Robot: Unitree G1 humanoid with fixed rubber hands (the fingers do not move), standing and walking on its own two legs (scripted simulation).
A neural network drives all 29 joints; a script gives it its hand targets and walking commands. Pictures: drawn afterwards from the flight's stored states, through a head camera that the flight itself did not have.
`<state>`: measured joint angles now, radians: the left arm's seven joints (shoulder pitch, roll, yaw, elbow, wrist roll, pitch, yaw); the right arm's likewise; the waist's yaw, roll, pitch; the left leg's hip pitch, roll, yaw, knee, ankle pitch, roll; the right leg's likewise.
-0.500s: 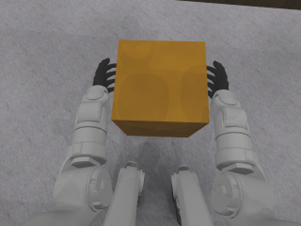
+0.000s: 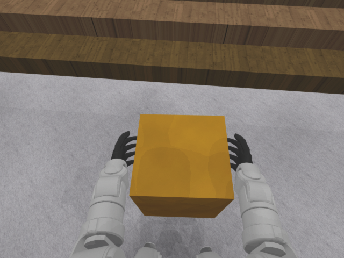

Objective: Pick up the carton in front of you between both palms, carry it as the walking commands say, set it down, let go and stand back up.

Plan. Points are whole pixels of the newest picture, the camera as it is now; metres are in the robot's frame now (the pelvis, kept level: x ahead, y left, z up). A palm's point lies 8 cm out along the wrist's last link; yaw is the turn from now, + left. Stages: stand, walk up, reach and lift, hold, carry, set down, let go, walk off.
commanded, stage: reach and lift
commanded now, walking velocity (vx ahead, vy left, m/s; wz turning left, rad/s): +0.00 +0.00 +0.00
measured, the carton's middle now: (180, 170) +0.37 +0.01 -0.10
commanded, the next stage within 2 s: hold in 1.38 s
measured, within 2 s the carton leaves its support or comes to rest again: neither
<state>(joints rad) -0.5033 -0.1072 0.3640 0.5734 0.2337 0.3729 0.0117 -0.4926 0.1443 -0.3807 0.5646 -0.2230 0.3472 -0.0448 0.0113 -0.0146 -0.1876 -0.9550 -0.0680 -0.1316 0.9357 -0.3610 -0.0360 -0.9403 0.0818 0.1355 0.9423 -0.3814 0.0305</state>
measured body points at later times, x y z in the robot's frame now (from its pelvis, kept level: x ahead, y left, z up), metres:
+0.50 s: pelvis +0.02 +0.00 +0.06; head -0.01 +0.00 +0.51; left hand +0.32 +0.15 +0.08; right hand +0.33 -0.15 +0.08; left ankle +0.04 +0.13 -0.68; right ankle +0.03 -0.13 -0.68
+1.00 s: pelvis +0.02 +0.00 +0.07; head +0.00 +0.00 +0.52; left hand +0.33 +0.15 +0.09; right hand +0.33 -0.15 +0.09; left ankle +0.04 +0.13 -0.68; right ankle +0.03 -0.13 -0.68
